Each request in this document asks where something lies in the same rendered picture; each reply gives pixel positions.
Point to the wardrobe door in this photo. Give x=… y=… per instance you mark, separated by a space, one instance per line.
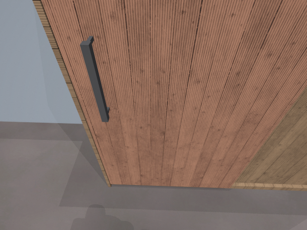
x=194 y=87
x=282 y=159

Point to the handle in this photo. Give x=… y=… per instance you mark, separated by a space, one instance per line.
x=90 y=62

